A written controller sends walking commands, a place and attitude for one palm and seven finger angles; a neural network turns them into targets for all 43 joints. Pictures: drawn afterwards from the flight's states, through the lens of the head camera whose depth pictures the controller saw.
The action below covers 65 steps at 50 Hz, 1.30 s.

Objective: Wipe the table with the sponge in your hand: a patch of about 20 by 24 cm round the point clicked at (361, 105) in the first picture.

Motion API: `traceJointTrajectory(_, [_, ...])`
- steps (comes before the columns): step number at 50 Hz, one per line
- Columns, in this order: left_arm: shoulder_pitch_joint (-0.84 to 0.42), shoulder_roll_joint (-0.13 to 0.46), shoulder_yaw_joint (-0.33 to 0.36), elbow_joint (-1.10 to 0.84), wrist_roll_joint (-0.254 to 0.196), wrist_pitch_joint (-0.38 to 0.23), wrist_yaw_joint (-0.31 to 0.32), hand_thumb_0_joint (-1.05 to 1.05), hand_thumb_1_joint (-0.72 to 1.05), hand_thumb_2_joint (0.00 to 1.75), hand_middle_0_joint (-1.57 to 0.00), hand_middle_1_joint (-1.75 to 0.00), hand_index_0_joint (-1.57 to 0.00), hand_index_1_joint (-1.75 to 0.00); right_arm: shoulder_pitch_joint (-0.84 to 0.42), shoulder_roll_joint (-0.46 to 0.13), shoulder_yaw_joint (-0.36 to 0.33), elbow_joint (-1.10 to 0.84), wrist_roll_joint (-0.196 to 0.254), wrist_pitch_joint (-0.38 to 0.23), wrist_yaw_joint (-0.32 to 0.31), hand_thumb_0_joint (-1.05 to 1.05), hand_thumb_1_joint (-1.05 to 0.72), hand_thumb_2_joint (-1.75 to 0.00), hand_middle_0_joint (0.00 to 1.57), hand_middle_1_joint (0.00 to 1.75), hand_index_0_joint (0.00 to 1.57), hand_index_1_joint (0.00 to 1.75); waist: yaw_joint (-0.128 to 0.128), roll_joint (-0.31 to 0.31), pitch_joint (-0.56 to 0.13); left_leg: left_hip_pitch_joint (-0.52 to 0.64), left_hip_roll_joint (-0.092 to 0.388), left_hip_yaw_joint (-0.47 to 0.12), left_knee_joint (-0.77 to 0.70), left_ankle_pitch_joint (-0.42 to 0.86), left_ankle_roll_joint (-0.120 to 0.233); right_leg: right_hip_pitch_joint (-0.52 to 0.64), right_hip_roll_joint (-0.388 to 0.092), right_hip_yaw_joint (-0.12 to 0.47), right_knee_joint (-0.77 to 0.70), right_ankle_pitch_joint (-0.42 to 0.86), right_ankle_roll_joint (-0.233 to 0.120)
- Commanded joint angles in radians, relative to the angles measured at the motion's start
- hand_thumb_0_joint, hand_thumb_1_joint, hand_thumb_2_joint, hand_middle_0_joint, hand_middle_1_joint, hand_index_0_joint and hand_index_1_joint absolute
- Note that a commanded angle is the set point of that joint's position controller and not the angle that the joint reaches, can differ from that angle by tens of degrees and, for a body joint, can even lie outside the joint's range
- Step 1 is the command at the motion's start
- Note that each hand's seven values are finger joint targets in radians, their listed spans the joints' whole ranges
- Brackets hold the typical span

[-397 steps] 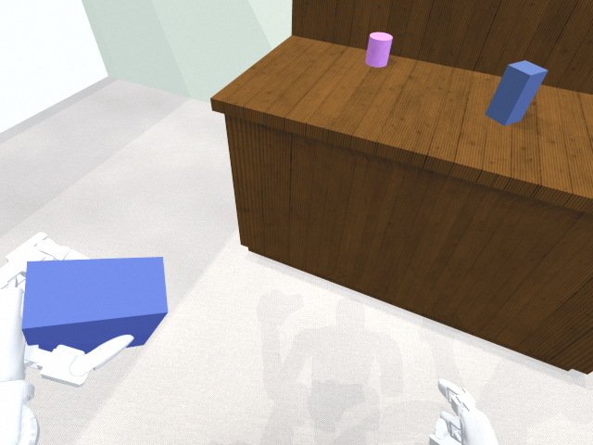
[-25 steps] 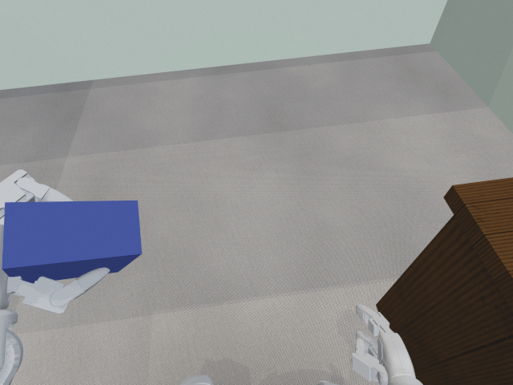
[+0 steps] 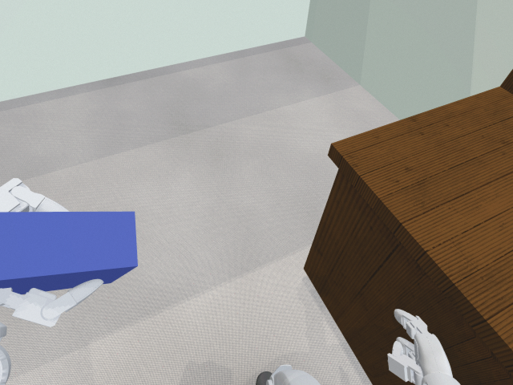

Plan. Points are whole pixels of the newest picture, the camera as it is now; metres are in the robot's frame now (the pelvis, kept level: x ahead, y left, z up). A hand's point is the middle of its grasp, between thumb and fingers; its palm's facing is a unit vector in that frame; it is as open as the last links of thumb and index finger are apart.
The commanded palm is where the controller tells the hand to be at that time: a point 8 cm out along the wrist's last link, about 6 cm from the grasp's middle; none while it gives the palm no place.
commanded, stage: turn to face it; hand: left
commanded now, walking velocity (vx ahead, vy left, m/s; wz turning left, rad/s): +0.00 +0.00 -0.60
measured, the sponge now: (85, 254) +0.23 +0.21 +0.15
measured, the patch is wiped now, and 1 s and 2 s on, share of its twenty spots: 0.00 0.00 0.00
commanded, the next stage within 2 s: none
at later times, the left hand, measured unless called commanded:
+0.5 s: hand (185, 254) +0.22 +0.10 +0.19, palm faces +0.05 -0.83 -0.56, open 10.0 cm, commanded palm +0.18 +0.16 +0.19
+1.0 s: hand (317, 309) +0.18 -0.04 +0.18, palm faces -0.20 -0.82 -0.54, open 10.0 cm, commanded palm +0.16 +0.05 +0.19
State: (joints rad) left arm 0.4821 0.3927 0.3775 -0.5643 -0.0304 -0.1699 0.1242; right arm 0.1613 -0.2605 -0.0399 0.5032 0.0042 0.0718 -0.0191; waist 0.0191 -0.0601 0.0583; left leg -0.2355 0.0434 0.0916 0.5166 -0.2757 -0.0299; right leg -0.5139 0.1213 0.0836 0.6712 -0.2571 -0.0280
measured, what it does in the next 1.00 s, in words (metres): walks backwards, turning right: right foot, then left foot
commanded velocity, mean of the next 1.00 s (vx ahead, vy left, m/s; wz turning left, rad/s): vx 0.00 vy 0.00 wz -0.60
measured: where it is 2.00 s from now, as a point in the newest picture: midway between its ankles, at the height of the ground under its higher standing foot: outside the picture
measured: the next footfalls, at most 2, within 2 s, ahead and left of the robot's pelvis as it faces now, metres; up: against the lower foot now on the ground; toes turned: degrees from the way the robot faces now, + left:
right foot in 0.20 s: +0.05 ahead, -0.14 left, +0.00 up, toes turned -14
left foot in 0.56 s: +0.01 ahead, +0.08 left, +0.00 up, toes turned -16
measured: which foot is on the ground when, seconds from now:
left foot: down 0.00-0.20, up 0.22-0.54, down 0.56-0.82, up 0.84-1.00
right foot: up 0.00-0.18, down 0.20-0.60, up 0.62-0.78, down 0.80-1.00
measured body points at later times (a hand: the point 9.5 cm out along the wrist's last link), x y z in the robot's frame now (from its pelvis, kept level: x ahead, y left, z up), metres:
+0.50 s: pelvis -0.06 -0.05 +0.00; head -0.01 -0.08 +0.45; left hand +0.21 +0.14 +0.22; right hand +0.01 -0.35 -0.10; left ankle -0.02 +0.09 -0.70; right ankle +0.01 -0.13 -0.73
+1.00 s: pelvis -0.14 -0.09 +0.00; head -0.09 -0.15 +0.44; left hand +0.19 +0.01 +0.20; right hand -0.12 -0.36 -0.12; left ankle -0.07 +0.07 -0.64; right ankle -0.11 -0.16 -0.73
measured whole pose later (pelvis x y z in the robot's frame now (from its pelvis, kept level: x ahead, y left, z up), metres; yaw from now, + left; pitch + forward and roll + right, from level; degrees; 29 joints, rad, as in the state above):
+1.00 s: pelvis -0.14 -0.09 +0.00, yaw -36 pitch +0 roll +3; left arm 0.51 0.41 0.40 -0.57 -0.07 -0.18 0.13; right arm 0.12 -0.20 0.01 0.55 0.01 0.06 0.00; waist -0.01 0.02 0.17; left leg -0.49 0.05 0.01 1.17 -0.43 -0.10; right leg -0.38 0.07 -0.01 0.56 -0.19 -0.11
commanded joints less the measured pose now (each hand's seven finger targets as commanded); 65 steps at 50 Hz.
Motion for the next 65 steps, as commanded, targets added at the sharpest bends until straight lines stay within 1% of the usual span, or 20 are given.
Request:
traceJointTrajectory(1, [-0.047,0.14,0.107,-0.197,0.008,-0.07,0.013,0.0,0.1,1.3,-1.2,-1.6,-1.2,-1.6,-0.051,-0.063,-0.024,-0.146,0.014,-0.075,0.0,0.0,-0.9,-0.9,0.2,0.3,0.2,0.3,0.013,0.334,-0.029,-0.097,0.388,-0.125,-0.222,0.076,0.188,-0.042,-0.138,-0.055,0.527,-0.202,0.08])
traceJointTrajectory(3, [-0.129,0.128,0.072,-0.226,0.006,-0.072,0.017,0.0,0.1,1.3,-1.2,-1.6,-1.2,-1.6,-0.035,-0.068,-0.017,-0.13,0.024,-0.099,0.005,0.0,-0.9,-0.9,0.2,0.3,0.2,0.3,0.013,0.32,-0.005,-0.027,0.342,0.009,-0.153,0.225,0.12,-0.024,-0.161,-0.125,0.322,-0.199,0.086])
traceJointTrajectory(8, [-0.191,0.134,0.054,-0.133,0.013,-0.053,0.022,0.0,0.1,1.3,-1.2,-1.6,-1.2,-1.6,0.014,-0.096,-0.017,-0.114,0.016,-0.144,0.01,0.0,-0.9,-0.9,0.2,0.3,0.2,0.3,-0.008,0.263,-0.074,-0.01,0.288,0.054,0.108,0.36,0.032,0.299,-0.098,-0.227,-0.122,0.002,0.075])
traceJointTrajectory(9, [-0.21,0.142,0.064,-0.148,0.011,-0.057,0.024,0.0,0.1,1.3,-1.2,-1.6,-1.2,-1.6,0.006,-0.079,-0.013,-0.119,0.024,-0.145,0.014,0.0,-0.9,-0.9,0.2,0.3,0.2,0.3,-0.005,0.158,-0.112,-0.043,0.246,0.073,0.263,0.279,0.008,0.377,-0.165,-0.148,-0.204,0.155,0.039])
traceJointTrajectory(10, [-0.19,0.207,0.121,-0.134,0.012,-0.066,0.035,0.0,0.1,1.3,-1.2,-1.6,-1.2,-1.6,-0.005,-0.049,-0.004,-0.129,0.024,-0.145,0.01,0.0,-0.9,-0.9,0.2,0.3,0.2,0.3,0.001,-0.103,-0.136,-0.215,0.124,0.092,0.484,-0.06,-0.038,0.487,-0.326,0.127,-0.228,0.57,-0.06])
traceJointTrajectory(11, [-0.137,0.223,0.16,-0.12,-0.014,-0.058,0.037,0.0,0.1,1.3,-1.2,-1.6,-1.2,-1.6,-0.041,-0.054,-0.012,-0.15,0.028,-0.136,0.006,0.0,-0.9,-0.9,0.2,0.3,0.2,0.3,0.022,-0.277,-0.19,-0.293,0.04,-0.018,0.641,-0.346,-0.056,0.433,-0.44,0.376,-0.291,0.618,-0.118])
traceJointTrajectory(14, [0.039,0.228,0.211,-0.24,-0.039,-0.072,0.039,0.0,0.1,1.3,-1.2,-1.6,-1.2,-1.6,-0.082,-0.016,0.021,-0.125,0.011,-0.075,0.015,0.0,-0.9,-0.9,0.2,0.3,0.2,0.3,0.014,0.001,-0.247,-0.322,0.067,-0.135,0.689,-0.229,-0.057,0.463,-0.407,0.292,-0.247,0.382,-0.158])
traceJointTrajectory(22, [0.098,0.19,0.204,-0.192,-0.035,-0.069,0.051,0.0,0.1,1.3,-1.2,-1.6,-1.2,-1.6,-0.08,-0.042,0.004,-0.111,0.006,-0.041,0.009,0.0,-0.9,-0.9,0.2,0.3,0.2,0.3,0.021,-0.061,-0.232,-0.129,-0.001,-0.052,0.253,-0.205,-0.042,0.293,-0.341,0.315,-0.351,0.082,-0.146])
traceJointTrajectory(26, [0.04,0.168,0.15,-0.182,-0.026,-0.057,0.041,0.0,0.1,1.3,-1.2,-1.6,-1.2,-1.6,-0.041,-0.061,0.001,-0.114,0.016,-0.035,0.005,0.0,-0.9,-0.9,0.2,0.3,0.2,0.3,-0.003,-0.038,-0.215,0.051,0.006,-0.042,-0.015,-0.122,-0.01,0.193,-0.291,0.312,-0.338,-0.023,-0.077])
traceJointTrajectory(28, [-0.016,0.18,0.138,-0.217,-0.025,-0.067,0.034,0.0,0.1,1.3,-1.2,-1.6,-1.2,-1.6,-0.046,-0.084,-0.012,-0.126,0.015,-0.045,-0.01,0.0,-0.9,-0.9,0.2,0.3,0.2,0.3,-0.002,0.064,-0.168,0.157,0.132,-0.134,-0.167,-0.14,0.056,0.046,-0.185,0.253,-0.227,-0.105,-0.016])
traceJointTrajectory(30, [-0.068,0.191,0.148,-0.247,-0.004,-0.076,0.033,0.0,0.1,1.3,-1.2,-1.6,-1.2,-1.6,-0.075,-0.079,-0.009,-0.144,0.017,-0.064,-0.02,0.0,-0.9,-0.9,0.2,0.3,0.2,0.3,0.014,0.362,-0.139,0.052,0.386,-0.292,-0.271,-0.065,0.179,-0.019,-0.071,0.011,0.26,-0.217,0.052])
traceJointTrajectory(32, [-0.053,0.142,0.1,-0.188,0.009,-0.066,0.023,0.0,0.1,1.3,-1.2,-1.6,-1.2,-1.6,-0.057,-0.065,-0.021,-0.145,0.021,-0.08,-0.016,0.0,-0.9,-0.9,0.2,0.3,0.2,0.3,0.009,0.324,-0.046,-0.128,0.391,-0.181,-0.254,-0.042,0.196,0.013,-0.127,-0.044,0.504,-0.192,0.073])
traceJointTrajectory(38, [-0.151,0.152,0.066,-0.194,0.006,-0.065,0.031,0.0,0.1,1.3,-1.2,-1.6,-1.2,-1.6,0.02,-0.095,-0.016,-0.116,0.016,-0.152,0.003,0.0,-0.9,-0.9,0.2,0.3,0.2,0.3,-0.002,0.285,-0.068,0.006,0.3,0.026,0.033,0.333,0.05,0.219,-0.109,-0.201,-0.055,-0.096,0.078])
traceJointTrajectory(39, [-0.181,0.147,0.067,-0.194,0.004,-0.066,0.03,0.0,0.1,1.3,-1.2,-1.6,-1.2,-1.6,0.012,-0.094,-0.014,-0.122,0.018,-0.157,0.008,0.0,-0.9,-0.9,0.2,0.3,0.2,0.3,0.0,0.225,-0.084,-0.03,0.276,0.031,0.131,0.286,0.027,0.305,-0.121,-0.183,-0.153,0.007,0.063])
traceJointTrajectory(40, [-0.188,0.186,0.103,-0.173,0.007,-0.07,0.034,0.0,0.1,1.3,-1.2,-1.6,-1.2,-1.6,0.015,-0.074,-0.012,-0.121,0.021,-0.157,0.009,0.0,-0.9,-0.9,0.2,0.3,0.2,0.3,-0.004,0.05,-0.113,-0.081,0.193,0.07,0.32,0.147,-0.01,0.362,-0.223,-0.017,-0.232,0.255,0.002])
traceJointTrajectory(41, [-0.167,0.23,0.154,-0.15,-0.002,-0.068,0.045,0.0,0.1,1.3,-1.2,-1.6,-1.2,-1.6,-0.031,-0.043,0.003,-0.146,0.016,-0.153,0.007,0.0,-0.9,-0.9,0.2,0.3,0.2,0.3,0.014,-0.21,-0.136,-0.3,0.046,0.054,0.525,-0.31,-0.057,0.433,-0.41,0.325,-0.284,0.53,-0.104])
traceJointTrajectory(42, [-0.118,0.239,0.179,-0.154,-0.029,-0.057,0.046,0.0,0.1,1.3,-1.2,-1.6,-1.2,-1.6,-0.065,-0.056,-0.014,-0.15,0.024,-0.14,0.001,0.0,-0.9,-0.9,0.2,0.3,0.2,0.3,0.028,-0.248,-0.166,-0.274,0.03,-0.089,0.669,-0.322,-0.051,0.35,-0.438,0.451,-0.356,0.449,-0.079])
traceJointTrajectory(45, [0.019,0.213,0.195,-0.22,-0.048,-0.074,0.047,0.0,0.1,1.3,-1.2,-1.6,-1.2,-1.6,-0.083,-0.009,0.029,-0.115,0.006,-0.081,0.015,0.0,-0.9,-0.9,0.2,0.3,0.2,0.3,0.007,0.024,-0.242,-0.361,0.045,-0.148,0.743,-0.175,-0.064,0.507,-0.379,0.309,-0.254,0.433,-0.135])
traceJointTrajectory(61, [-0.02,0.174,0.115,-0.146,-0.029,-0.057,0.04,0.0,0.1,1.3,-1.2,-1.6,-1.2,-1.6,-0.085,-0.076,-0.009,-0.128,0.014,0.006,0.01,0.0,-0.9,-0.9,0.2,0.3,0.2,0.3,0.024,-0.07,-0.211,-0.082,-0.059,-0.072,0.166,-0.229,-0.009,0.29,-0.273,0.395,-0.479,-0.075,-0.054])
traceJointTrajectory(65, [-0.066,0.186,0.104,-0.192,-0.023,-0.071,0.023,0.0,0.1,1.3,-1.2,-1.6,-1.2,-1.6,-0.043,-0.082,-0.017,-0.135,0.011,0.007,0.015,0.0,-0.9,-0.9,0.2,0.3,0.2,0.3,-0.004,0.023,-0.227,0.158,-0.014,-0.065,-0.116,-0.164,0.042,0.157,-0.197,0.355,-0.417,-0.103,0.009])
